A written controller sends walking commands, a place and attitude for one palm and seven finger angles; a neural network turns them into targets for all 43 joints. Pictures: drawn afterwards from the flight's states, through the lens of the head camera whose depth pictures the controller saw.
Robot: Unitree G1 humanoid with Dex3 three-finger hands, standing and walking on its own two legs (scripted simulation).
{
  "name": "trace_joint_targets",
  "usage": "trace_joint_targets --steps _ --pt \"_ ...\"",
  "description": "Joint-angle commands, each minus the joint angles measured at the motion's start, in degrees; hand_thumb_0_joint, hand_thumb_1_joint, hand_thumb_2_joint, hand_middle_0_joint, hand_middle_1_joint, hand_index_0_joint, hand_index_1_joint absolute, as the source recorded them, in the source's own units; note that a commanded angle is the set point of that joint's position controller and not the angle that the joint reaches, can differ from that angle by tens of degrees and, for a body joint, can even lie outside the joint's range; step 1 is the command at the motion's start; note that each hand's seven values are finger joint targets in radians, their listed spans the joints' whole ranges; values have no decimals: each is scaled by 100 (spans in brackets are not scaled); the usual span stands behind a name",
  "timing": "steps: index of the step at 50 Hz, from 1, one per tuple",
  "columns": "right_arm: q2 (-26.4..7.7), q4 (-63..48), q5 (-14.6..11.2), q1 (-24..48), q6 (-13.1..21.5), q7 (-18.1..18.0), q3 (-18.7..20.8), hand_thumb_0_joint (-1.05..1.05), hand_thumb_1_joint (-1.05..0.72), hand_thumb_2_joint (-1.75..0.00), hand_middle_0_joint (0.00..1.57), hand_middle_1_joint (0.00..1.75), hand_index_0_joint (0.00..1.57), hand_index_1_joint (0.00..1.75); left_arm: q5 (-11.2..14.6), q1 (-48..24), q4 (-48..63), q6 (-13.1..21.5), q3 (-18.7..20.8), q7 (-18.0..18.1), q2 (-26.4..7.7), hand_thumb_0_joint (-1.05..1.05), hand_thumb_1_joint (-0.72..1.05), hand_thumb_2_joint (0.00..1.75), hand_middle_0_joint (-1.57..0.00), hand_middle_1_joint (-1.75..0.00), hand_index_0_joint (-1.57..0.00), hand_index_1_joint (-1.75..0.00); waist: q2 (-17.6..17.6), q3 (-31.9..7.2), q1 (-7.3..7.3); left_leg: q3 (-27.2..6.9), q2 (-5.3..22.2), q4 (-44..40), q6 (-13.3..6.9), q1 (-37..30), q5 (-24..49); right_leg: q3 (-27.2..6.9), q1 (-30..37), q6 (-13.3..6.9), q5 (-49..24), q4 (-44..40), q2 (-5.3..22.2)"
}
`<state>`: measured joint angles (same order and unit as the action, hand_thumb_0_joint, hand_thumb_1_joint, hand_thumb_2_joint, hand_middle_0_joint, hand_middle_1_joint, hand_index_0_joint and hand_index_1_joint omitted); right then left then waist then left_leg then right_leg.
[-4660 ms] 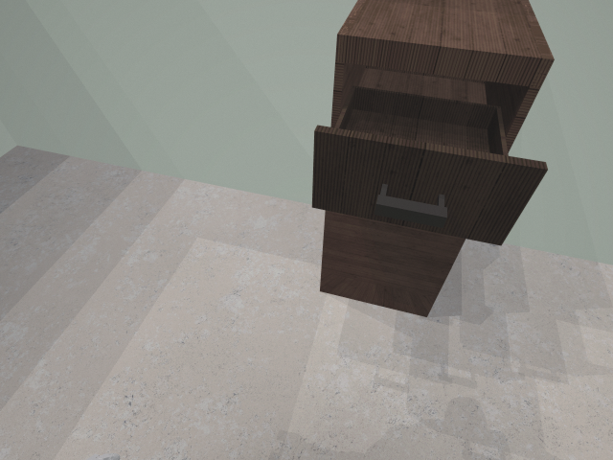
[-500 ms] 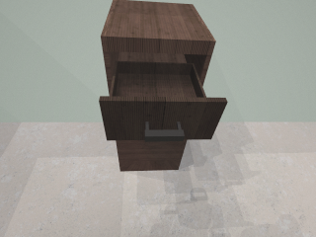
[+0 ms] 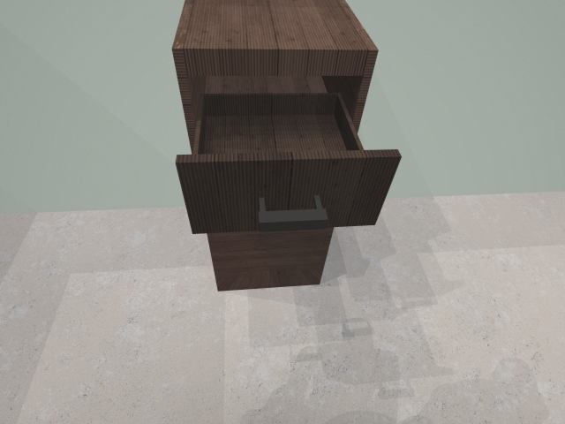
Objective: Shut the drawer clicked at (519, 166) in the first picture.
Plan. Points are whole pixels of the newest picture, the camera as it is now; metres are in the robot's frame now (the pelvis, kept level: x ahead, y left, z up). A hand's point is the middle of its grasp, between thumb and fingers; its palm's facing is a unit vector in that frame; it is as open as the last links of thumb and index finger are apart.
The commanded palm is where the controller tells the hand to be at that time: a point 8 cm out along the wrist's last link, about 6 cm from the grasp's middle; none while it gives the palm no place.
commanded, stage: come to a stop and stand still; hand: left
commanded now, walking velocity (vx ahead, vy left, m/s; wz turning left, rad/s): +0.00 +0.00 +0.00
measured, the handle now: (291, 210) +0.45 +0.01 +0.03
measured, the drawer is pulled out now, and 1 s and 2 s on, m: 0.27 0.27 0.27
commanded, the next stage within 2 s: look again from close up in 0.04 s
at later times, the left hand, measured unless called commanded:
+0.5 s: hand out of the picture +0.00 +0.15 -0.19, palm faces +0.05 -0.98 -0.18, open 7.4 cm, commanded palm none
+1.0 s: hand out of the picture +0.00 +0.19 -0.19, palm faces +0.01 -0.98 -0.20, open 7.4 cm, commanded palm none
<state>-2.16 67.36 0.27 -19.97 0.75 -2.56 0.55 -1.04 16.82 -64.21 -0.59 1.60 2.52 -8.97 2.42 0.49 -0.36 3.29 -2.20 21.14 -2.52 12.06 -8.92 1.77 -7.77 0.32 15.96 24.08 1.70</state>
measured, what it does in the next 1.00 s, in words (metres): stands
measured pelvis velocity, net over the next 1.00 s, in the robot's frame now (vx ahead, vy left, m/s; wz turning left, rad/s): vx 0.00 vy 0.00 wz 0.02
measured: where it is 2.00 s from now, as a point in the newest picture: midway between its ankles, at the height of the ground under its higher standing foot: outside the picture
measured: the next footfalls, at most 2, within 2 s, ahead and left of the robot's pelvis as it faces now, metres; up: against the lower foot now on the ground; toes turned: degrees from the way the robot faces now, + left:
left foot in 1.42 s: +0.12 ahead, +0.07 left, +0.00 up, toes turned +15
right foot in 1.74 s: +0.21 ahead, -0.25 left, +0.00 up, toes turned +2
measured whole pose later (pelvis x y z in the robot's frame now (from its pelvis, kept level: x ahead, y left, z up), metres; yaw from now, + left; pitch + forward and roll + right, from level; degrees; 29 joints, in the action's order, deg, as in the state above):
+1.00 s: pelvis +0.00 +0.00 -0.01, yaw +1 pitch +0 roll +0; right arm -9.5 61.2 1.4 -12.9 -0.9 -0.8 1.1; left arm -2.1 17.3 -58.4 -1.3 0.8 0.9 -11.9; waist 2.2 2.0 0.0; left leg 2.0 -1.8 30.6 -2.7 17.4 -13.7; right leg 3.0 -12.2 -1.0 22.7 33.0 1.4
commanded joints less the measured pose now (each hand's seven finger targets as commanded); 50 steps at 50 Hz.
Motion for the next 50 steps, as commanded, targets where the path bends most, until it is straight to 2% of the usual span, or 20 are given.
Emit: trace_joint_targets --steps 1,6,7,8,9,10,12,13,15,19,22,26,27,28,31,39,42,45,48,50 --pt "-723 -174 3 -221 49 -27 149 0 -90 -90 20 30 20 30 30 651 11 67 -59 -2 -73 0 90 90 -20 -30 -20 -30 -117 452 71 -905 776 -592 44 -23 -249 -386 -402 -119 -404 -595 375" --pt "-769 -159 4 -115 19 0 102 0 -90 -90 20 30 20 30 31 639 -8 112 -90 3 -110 0 90 90 -20 -30 -20 -30 -27 532 7 -748 710 -452 99 -304 3 -497 -695 -126 -255 -731 416" --pt "-1202 -1115 164 35 44 112 205 0 -90 -90 20 30 20 30 -51 498 769 251 -105 25 -1071 0 90 90 -20 -30 -20 -30 -101 746 -132 -931 328 -233 -58 -71 849 -168 -914 -313 -373 -19 79" --pt "-1427 -984 109 422 150 103 306 0 -90 -90 20 30 20 30 -47 772 618 190 -79 24 -738 0 90 90 -20 -30 -20 -30 -186 406 142 -938 846 76 -16 125 145 -177 -892 -309 148 42 217" --pt "-1158 -1058 45 479 118 108 255 0 -90 -90 20 30 20 30 -29 802 643 201 -122 24 -544 0 90 90 -20 -30 -20 -30 -201 72 120 -963 717 239 -7 194 -175 -321 -686 -356 -35 -112 327" --pt "-1039 -1069 32 571 71 113 221 0 -90 -90 20 30 20 30 -14 806 629 219 -134 27 -480 0 90 90 -20 -30 -20 -30 -126 20 97 -845 566 472 61 201 -298 -502 -775 -393 34 -297 484" --pt "-976 -1103 65 506 -31 138 158 0 -90 -90 20 30 20 30 -7 625 721 231 -136 32 -573 0 90 90 -20 -30 -20 -30 70 196 -12 -663 417 844 132 72 -285 -880 -1118 -497 360 -576 689" --pt "-981 -1105 68 514 -55 145 156 0 -90 -90 20 30 20 30 -2 554 733 235 -124 31 -544 0 90 90 -20 -30 -20 -30 -60 288 -47 -630 404 983 149 81 -270 -906 -1281 -517 501 -636 761" --pt "-1014 -1089 62 522 -56 151 155 0 -90 -90 20 30 20 30 -3 462 749 242 -104 38 -559 0 90 90 -20 -30 -20 -30 -370 418 -91 -631 466 1048 134 82 -112 -820 -1372 -506 298 -543 700" --pt "-1137 -1129 48 683 -36 134 133 0 -90 -90 20 30 20 30 -8 462 761 207 -82 37 -627 0 90 90 -20 -30 -20 -30 -127 397 11 -608 536 991 95 232 167 -653 -944 -391 -544 -243 582" --pt "-1227 -1112 60 731 0 116 121 0 -90 -90 20 30 20 30 -24 474 821 178 -64 48 -633 0 90 90 -20 -30 -20 -30 -358 103 84 -629 649 919 34 87 663 -528 -616 -340 -1071 66 469" --pt "-1294 -1147 57 957 -27 114 158 0 -90 -90 20 30 20 30 -16 349 896 131 -16 40 -687 0 90 90 -20 -30 -20 -30 -196 246 111 -697 656 871 14 261 555 -463 -662 -271 -900 94 436" --pt "-1309 -1139 68 912 -15 121 137 0 -90 -90 20 30 20 30 -27 354 925 128 -38 45 -682 0 90 90 -20 -30 -20 -30 -188 88 121 -687 691 829 -3 125 716 -434 -556 -267 -960 145 413" --pt "-1332 -1136 67 949 -16 124 149 0 -90 -90 20 30 20 30 -21 304 942 117 -26 47 -681 0 90 90 -20 -30 -20 -30 -291 106 116 -732 700 803 -12 138 665 -400 -596 -248 -833 163 396" --pt "-1321 -1129 68 1059 -43 141 156 0 -90 -90 20 30 20 30 -11 229 980 117 -11 33 -731 0 90 90 -20 -30 -20 -30 -168 159 109 -734 670 757 2 219 432 -451 -639 -240 -697 75 423" --pt "-1362 -1029 60 1074 -34 168 131 0 -90 -90 20 30 20 30 -7 132 959 108 -24 17 -773 0 90 90 -20 -30 -20 -30 -361 138 124 -845 732 411 -34 185 269 -394 -576 -178 -414 9 375" --pt "-1448 -915 100 940 -65 177 138 0 -90 -90 20 30 20 30 -32 203 833 79 -44 -34 -727 0 90 90 -20 -30 -20 -30 -285 133 73 -1076 831 39 -107 259 -1191 -155 -604 -180 724 -2 241" --pt "-1697 -884 124 769 -101 143 241 0 -90 -90 20 30 20 30 -68 271 852 8 -19 -103 -732 0 90 90 -20 -30 -20 -30 -663 429 19 -1818 1200 -561 -322 512 -2306 132 -867 -160 930 450 70" --pt "-1882 -878 142 498 -75 87 346 0 -90 -90 20 30 20 30 -90 330 893 -2 5 -161 -709 0 90 90 -20 -30 -20 -30 -911 326 -24 -2496 1566 -717 -653 214 -2267 125 -1286 -173 877 1005 -16" --pt "-1918 -842 152 277 -27 49 392 0 -90 -90 20 30 20 30 -73 290 944 15 30 -198 -693 0 90 90 -20 -30 -20 -30 -912 122 -83 -2676 1730 -570 -820 -113 -1486 -9 -1521 -182 888 1304 18"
